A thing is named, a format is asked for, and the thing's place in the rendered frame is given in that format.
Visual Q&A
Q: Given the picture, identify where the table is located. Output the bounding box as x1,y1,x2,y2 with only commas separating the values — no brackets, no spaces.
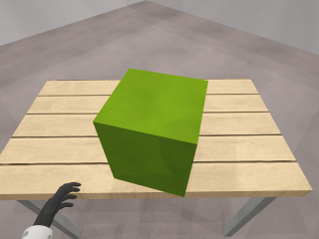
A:
0,79,313,239

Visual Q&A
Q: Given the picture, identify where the carton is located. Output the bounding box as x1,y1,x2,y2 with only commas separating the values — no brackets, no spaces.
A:
93,68,208,197

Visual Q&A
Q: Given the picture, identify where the left robot hand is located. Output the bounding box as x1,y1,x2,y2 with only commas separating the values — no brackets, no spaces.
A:
33,182,82,228

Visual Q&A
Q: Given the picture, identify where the left robot forearm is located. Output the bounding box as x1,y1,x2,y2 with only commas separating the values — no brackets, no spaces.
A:
22,225,53,239

